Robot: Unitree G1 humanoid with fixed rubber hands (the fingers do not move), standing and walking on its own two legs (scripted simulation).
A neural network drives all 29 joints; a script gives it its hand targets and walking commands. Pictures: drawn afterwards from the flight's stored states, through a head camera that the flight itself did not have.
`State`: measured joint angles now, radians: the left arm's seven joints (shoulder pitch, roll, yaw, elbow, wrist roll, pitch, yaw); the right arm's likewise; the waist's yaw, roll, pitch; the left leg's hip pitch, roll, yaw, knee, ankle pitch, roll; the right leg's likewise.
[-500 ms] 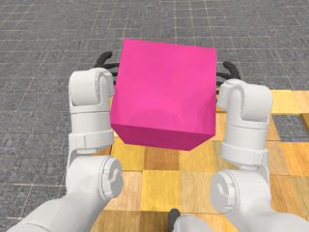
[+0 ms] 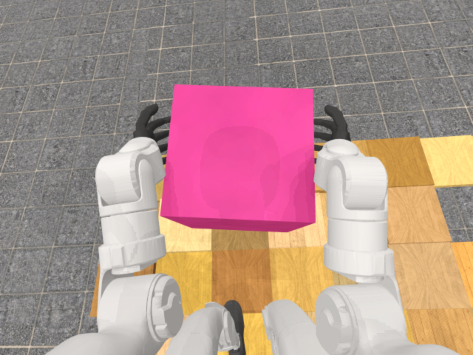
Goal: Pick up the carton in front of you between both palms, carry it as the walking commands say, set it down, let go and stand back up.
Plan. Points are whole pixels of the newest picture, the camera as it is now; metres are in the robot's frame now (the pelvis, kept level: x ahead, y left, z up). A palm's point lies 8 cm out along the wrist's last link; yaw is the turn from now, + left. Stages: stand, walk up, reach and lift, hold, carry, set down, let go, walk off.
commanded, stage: carry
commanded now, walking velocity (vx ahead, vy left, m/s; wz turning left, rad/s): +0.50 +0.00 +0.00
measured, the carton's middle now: (240, 171) +0.40 -0.01 -0.04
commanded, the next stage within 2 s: none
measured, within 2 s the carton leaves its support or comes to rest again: neither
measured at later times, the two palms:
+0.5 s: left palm out of the picture +0.69 +0.03 +0.19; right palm out of the picture +0.71 -0.25 +0.18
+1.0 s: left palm out of the picture +1.03 -0.04 +0.12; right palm out of the picture +1.00 -0.32 +0.12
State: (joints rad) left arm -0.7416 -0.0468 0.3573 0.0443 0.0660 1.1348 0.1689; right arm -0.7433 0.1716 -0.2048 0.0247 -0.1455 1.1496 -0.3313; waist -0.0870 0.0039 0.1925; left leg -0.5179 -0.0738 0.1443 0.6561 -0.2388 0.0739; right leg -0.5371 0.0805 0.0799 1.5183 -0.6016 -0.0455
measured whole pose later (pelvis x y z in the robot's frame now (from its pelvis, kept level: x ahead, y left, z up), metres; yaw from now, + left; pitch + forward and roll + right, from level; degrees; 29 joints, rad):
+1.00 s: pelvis +0.63 -0.15 +0.01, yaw +1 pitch +4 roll +2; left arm -0.83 -0.04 0.36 0.14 0.15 1.22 0.16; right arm -0.85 0.12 -0.26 0.14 -0.04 1.25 -0.41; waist -0.11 0.01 0.09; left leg -0.30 -0.07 0.15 0.59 -0.37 0.08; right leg -0.59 -0.03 0.01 0.68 -0.27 -0.05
